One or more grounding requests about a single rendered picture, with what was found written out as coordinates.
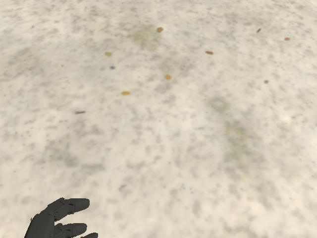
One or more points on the left robot hand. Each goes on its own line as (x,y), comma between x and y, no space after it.
(42,225)

